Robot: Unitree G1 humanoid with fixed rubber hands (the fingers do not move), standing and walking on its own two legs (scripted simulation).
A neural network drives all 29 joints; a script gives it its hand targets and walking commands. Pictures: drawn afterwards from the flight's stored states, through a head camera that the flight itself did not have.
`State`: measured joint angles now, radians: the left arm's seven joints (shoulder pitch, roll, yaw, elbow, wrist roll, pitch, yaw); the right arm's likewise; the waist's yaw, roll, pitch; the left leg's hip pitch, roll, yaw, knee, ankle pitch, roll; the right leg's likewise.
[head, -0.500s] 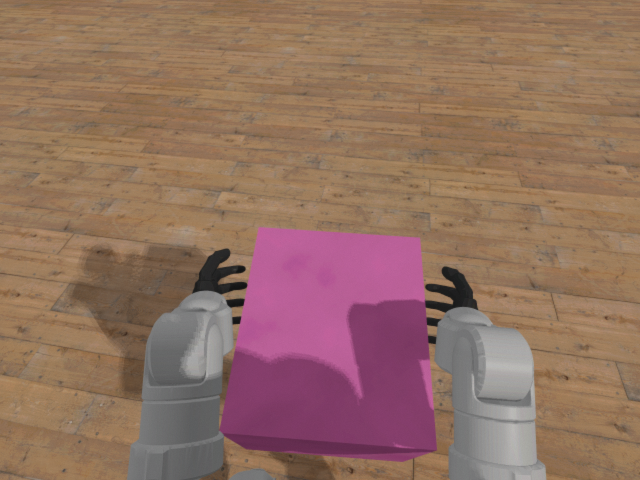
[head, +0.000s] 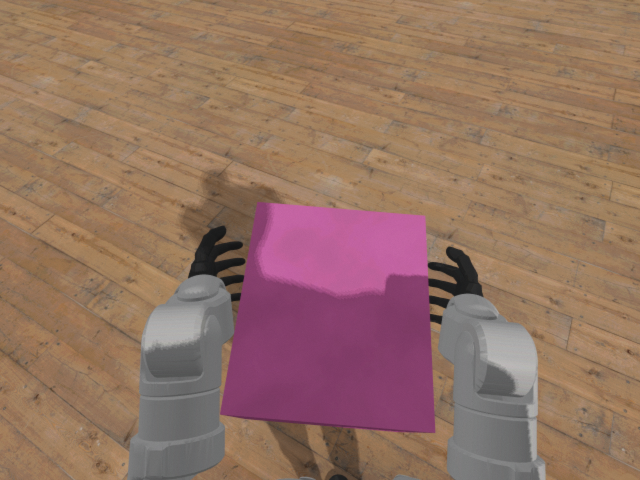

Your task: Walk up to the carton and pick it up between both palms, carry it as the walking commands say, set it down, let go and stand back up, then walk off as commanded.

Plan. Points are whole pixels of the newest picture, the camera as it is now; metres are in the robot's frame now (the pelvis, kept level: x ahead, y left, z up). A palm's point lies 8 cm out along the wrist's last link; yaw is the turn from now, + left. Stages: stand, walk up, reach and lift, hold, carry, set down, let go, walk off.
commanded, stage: carry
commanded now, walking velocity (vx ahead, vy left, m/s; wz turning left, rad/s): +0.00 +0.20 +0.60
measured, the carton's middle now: (331, 322) +0.31 +0.01 -0.01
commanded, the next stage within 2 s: none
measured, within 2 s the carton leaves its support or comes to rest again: neither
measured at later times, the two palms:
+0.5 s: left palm out of the picture +0.20 +0.41 +0.06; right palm (218, 319) +0.28 +0.14 +0.05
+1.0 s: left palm out of the picture +0.06 +0.57 +0.12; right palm (4, 373) +0.20 +0.32 +0.10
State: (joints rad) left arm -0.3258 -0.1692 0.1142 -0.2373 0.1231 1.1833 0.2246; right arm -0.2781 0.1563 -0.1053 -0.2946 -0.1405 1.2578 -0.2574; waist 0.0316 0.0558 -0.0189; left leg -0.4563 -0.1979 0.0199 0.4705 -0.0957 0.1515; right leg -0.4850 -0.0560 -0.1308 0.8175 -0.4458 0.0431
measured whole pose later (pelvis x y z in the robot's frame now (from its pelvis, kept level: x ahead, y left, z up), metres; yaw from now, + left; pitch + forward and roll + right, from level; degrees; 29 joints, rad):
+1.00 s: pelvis -0.12 +0.29 +0.01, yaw +36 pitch +2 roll +3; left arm -0.36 -0.18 0.14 -0.16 0.18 1.21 0.18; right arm -0.32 0.12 -0.11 -0.23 -0.09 1.31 -0.30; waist -0.04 0.00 -0.05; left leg -0.49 0.08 0.04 0.81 -0.37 -0.05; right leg -0.33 -0.31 -0.24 0.58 -0.24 0.10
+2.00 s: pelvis -0.37 +0.48 +0.01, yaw +61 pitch +5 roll -1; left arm -0.35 -0.15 0.14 -0.14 0.11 1.22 0.24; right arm -0.30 0.16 -0.12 -0.16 -0.15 1.25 -0.25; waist 0.04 0.00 -0.02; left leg -0.44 0.00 0.05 0.53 -0.18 0.05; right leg -0.51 -0.07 -0.11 0.91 -0.52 0.05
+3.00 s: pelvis -0.36 +0.48 +0.01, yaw +60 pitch +2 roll +0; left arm -0.31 -0.16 0.13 -0.07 0.19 1.15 0.17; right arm -0.26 0.15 -0.11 -0.12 -0.15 1.21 -0.24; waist 0.00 0.02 -0.11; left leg -0.36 0.00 0.07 0.51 -0.18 0.03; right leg -0.30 -0.01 -0.11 0.54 -0.28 -0.04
